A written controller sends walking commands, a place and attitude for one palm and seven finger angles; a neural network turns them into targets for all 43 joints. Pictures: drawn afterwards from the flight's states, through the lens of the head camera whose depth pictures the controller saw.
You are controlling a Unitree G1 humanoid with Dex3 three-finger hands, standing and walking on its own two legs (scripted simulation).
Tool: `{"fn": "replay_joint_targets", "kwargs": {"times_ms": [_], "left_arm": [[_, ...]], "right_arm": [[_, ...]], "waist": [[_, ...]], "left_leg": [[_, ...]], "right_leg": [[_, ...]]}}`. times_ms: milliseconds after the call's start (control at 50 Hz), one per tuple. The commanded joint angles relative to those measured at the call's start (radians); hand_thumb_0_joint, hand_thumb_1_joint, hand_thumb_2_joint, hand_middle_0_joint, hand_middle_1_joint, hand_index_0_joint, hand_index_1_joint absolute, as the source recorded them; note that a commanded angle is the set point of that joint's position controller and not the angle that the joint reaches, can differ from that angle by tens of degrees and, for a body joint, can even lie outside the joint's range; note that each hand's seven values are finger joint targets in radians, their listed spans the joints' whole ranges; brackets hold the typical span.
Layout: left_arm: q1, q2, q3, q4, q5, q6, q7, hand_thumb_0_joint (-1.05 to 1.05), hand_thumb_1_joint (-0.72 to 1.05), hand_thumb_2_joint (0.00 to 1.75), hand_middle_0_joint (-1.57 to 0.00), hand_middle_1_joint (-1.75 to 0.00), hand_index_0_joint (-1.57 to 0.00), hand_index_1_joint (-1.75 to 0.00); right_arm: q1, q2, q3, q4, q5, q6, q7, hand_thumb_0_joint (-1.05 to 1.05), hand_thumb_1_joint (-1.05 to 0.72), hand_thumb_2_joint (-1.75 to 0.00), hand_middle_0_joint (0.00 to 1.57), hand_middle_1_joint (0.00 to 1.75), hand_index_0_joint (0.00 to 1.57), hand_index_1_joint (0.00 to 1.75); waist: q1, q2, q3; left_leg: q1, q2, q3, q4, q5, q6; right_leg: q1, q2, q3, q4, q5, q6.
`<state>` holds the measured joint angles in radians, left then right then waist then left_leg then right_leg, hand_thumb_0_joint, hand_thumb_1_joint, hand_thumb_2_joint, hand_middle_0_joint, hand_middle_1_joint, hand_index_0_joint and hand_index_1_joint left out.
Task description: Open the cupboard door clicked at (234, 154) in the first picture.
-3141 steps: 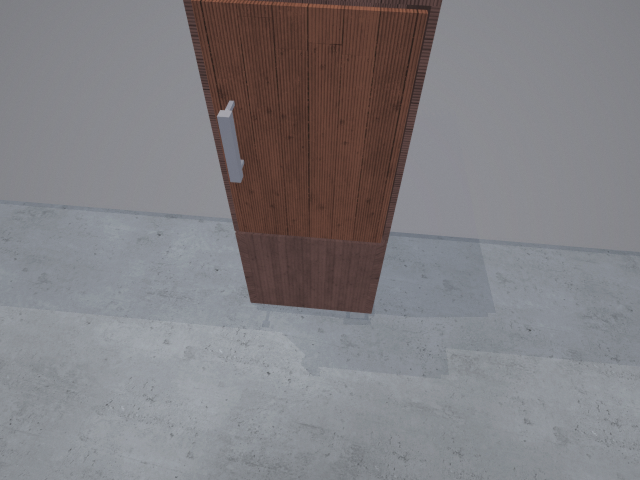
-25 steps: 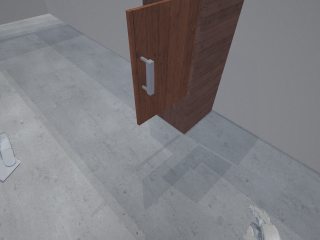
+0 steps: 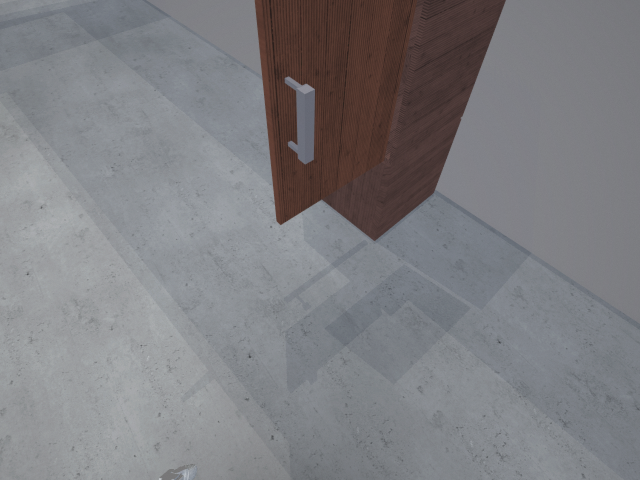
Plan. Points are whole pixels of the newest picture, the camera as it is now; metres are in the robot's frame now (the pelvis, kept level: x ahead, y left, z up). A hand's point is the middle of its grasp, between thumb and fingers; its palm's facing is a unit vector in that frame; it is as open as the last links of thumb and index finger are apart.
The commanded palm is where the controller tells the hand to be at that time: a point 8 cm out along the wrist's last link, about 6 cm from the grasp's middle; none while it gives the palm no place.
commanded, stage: let the arm hang, fingers relaxed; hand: left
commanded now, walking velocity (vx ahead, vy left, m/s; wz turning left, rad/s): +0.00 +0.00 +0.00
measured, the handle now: (298, 121) +0.75 +0.07 -0.01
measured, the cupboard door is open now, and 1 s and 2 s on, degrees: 87 87 87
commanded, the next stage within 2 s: look to check the result in 0.80 s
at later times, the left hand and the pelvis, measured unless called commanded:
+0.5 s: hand out of the picture +0.05 +0.23 -0.15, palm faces -0.02 -0.97 -0.26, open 7.4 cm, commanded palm none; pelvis +0.02 +0.03 +0.02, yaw -2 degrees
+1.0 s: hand out of the picture +0.04 +0.23 -0.16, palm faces -0.02 -0.97 -0.23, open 7.4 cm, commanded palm none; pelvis +0.02 +0.04 +0.02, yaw -2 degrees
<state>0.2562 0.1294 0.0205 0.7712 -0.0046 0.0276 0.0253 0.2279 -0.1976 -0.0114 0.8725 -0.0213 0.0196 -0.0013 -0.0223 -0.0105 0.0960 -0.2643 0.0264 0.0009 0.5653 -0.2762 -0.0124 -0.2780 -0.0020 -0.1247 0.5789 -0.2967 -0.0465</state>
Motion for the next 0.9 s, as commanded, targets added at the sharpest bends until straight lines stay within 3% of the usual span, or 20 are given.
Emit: {"fn": "replay_joint_targets", "kwargs": {"times_ms": [0,20,40,160,360,640,880], "left_arm": [[0.007,0.162,0.04,0.034,0.024,-0.039,0.001,0.0,0.9,0.9,-0.2,-0.3,-0.2,-0.3],[-0.012,0.171,0.034,0.072,0.018,-0.038,-0.001,0.0,0.9,0.9,-0.2,-0.3,-0.2,-0.3],[-0.012,0.168,0.028,0.097,0.014,-0.039,-0.002,0.0,0.9,0.9,-0.2,-0.3,-0.2,-0.3],[-0.035,0.173,0.017,0.218,0.013,-0.044,-0.001,0.0,0.9,0.9,-0.2,-0.3,-0.2,-0.3],[-0.019,0.173,0.009,0.317,0.012,-0.045,0.004,0.0,0.9,0.9,-0.2,-0.3,-0.2,-0.3],[0.005,0.159,0.005,0.356,0.012,-0.046,0.007,0.0,0.9,0.9,-0.2,-0.3,-0.2,-0.3],[-0.008,0.182,0.012,0.357,0.015,-0.05,0.005,0.0,0.9,0.9,-0.2,-0.3,-0.2,-0.3]], "right_arm": [[-0.024,-0.086,-0.01,-0.004,-0.013,-0.018,-0.018,0.0,-0.9,-0.9,0.2,0.3,0.2,0.3],[-0.007,-0.074,-0.004,0.023,-0.011,-0.017,-0.02,0.0,-0.9,-0.9,0.2,0.3,0.2,0.3],[0.015,-0.072,-0.002,0.043,-0.009,-0.017,-0.023,0.0,-0.9,-0.9,0.2,0.3,0.2,0.3],[0.062,-0.095,-0.008,0.122,0.001,-0.025,-0.031,0.0,-0.9,-0.9,0.2,0.3,0.2,0.3],[0.078,-0.091,0.001,0.219,0.001,-0.03,-0.03,0.0,-0.9,-0.9,0.2,0.3,0.2,0.3],[0.069,-0.078,0.003,0.261,0.001,-0.037,-0.034,0.0,-0.9,-0.9,0.2,0.3,0.2,0.3],[0.054,-0.113,-0.007,0.253,0.003,-0.043,-0.036,0.0,-0.9,-0.9,0.2,0.3,0.2,0.3]], "waist": [[0.026,0.205,-0.119],[0.021,0.246,-0.111],[0.021,0.246,-0.12],[0.019,0.035,-0.112],[0.02,-0.032,-0.057],[0.017,0.036,-0.031],[0.015,0.016,-0.044]], "left_leg": [[-0.017,0.074,-0.076,-0.155,0.13,0.041],[0.002,0.071,-0.066,-0.171,0.156,0.032],[0.003,0.077,-0.064,-0.186,0.162,0.03],[0.065,0.09,-0.059,-0.219,0.257,0.03],[0.101,0.085,-0.044,-0.263,0.234,0.038],[0.111,0.078,-0.041,-0.279,0.22,0.039],[0.127,0.084,-0.049,-0.282,0.241,0.044]], "right_leg": [[0.138,-0.112,0.17,-0.216,0.148,0.016],[0.145,-0.114,0.162,-0.201,0.182,0.008],[0.174,-0.109,0.154,-0.204,0.199,0.006],[0.198,-0.112,0.122,-0.217,0.273,0.01],[0.162,-0.115,0.134,-0.241,0.23,0.019],[0.15,-0.118,0.145,-0.254,0.208,0.022],[0.158,-0.119,0.142,-0.253,0.223,0.018]]}}
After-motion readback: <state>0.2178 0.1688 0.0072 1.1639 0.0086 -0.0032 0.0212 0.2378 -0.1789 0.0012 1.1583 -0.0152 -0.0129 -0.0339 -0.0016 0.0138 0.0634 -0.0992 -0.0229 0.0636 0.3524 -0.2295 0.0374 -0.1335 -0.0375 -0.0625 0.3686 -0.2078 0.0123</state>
